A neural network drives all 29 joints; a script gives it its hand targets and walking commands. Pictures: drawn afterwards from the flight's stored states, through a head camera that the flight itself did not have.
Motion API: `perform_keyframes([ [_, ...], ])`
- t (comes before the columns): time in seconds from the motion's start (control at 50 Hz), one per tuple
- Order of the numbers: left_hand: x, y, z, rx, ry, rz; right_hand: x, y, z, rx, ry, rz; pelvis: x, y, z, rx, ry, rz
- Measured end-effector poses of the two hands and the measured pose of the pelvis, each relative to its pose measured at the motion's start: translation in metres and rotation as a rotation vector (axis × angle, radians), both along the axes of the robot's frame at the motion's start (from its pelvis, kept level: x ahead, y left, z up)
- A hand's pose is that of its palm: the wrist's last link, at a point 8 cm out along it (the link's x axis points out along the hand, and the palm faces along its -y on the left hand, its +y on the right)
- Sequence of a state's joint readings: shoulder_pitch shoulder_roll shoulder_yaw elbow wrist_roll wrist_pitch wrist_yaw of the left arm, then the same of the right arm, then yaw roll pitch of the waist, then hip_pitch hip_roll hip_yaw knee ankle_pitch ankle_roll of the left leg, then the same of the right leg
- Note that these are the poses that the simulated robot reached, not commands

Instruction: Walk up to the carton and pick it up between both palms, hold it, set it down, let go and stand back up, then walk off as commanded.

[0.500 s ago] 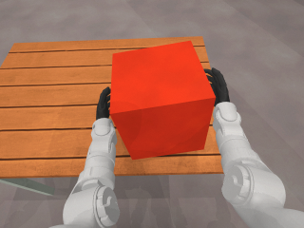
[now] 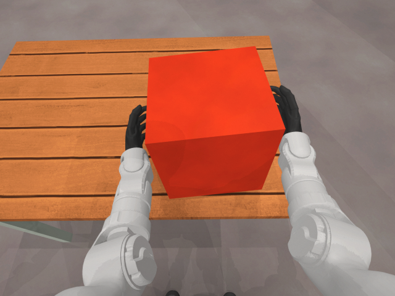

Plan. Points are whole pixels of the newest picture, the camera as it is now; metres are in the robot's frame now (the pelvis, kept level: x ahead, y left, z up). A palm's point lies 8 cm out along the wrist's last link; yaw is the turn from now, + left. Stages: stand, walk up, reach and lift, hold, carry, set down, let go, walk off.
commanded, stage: set down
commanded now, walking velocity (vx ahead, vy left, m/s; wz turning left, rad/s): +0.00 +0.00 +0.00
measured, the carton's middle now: (209, 128) +0.46 +0.01 -0.01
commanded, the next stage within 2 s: none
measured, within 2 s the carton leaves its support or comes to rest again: rests again in 1.00 s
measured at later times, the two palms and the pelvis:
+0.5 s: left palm (135, 146) +0.40 +0.17 +0.02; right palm (288, 126) +0.43 -0.15 +0.05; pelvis +0.00 +0.00 +0.00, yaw +0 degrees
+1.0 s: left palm (137, 146) +0.40 +0.17 +0.01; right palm (289, 127) +0.43 -0.15 +0.05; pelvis +0.00 +0.00 +0.00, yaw +0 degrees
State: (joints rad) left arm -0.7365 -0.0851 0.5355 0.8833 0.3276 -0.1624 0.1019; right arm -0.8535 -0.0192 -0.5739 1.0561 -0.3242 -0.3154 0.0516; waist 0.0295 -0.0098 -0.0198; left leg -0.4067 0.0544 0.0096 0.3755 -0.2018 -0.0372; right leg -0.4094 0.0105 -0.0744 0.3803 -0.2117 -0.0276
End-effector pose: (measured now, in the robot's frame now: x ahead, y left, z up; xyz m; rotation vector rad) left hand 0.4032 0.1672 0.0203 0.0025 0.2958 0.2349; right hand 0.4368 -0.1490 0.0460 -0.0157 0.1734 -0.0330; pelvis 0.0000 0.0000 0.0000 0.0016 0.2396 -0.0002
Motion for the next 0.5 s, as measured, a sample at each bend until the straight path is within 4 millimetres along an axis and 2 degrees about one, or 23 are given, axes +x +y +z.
perform_keyframes([
  [0.5, -0.0045, 0.0003, -0.0029, -0.016, -0.011, 0.004, -0.0030, 0.0010, 0.0016, -0.011, 0.004, 0.005, -0.0031, -0.0003, -0.0001, -0.002, -0.002, 0.000],
])
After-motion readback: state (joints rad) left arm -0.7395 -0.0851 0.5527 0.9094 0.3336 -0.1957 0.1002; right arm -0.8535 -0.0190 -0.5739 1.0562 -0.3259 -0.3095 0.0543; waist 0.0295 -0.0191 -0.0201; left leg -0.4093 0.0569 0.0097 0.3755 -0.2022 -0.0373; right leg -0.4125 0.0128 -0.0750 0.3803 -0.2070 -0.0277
